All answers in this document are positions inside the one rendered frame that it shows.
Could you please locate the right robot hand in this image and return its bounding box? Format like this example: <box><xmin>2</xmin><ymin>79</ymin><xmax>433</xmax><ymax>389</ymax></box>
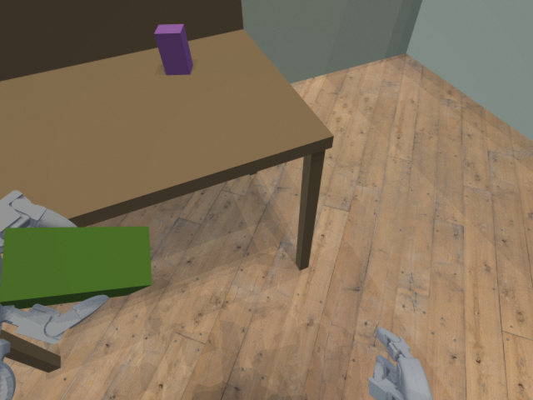
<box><xmin>369</xmin><ymin>327</ymin><xmax>433</xmax><ymax>400</ymax></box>

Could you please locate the table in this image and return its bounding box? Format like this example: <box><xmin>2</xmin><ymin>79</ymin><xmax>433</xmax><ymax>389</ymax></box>
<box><xmin>0</xmin><ymin>0</ymin><xmax>334</xmax><ymax>373</ymax></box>

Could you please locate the left robot hand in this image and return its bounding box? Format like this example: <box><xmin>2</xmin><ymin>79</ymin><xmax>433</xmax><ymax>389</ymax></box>
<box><xmin>0</xmin><ymin>191</ymin><xmax>109</xmax><ymax>344</ymax></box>

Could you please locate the sponge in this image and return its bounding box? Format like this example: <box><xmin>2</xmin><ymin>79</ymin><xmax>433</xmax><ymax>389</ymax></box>
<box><xmin>0</xmin><ymin>227</ymin><xmax>152</xmax><ymax>309</ymax></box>

